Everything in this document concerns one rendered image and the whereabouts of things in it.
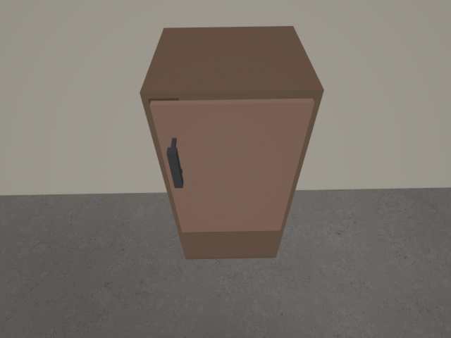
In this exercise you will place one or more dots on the handle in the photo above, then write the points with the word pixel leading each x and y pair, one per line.
pixel 174 163

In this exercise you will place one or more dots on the cupboard door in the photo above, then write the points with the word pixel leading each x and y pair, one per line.
pixel 239 158

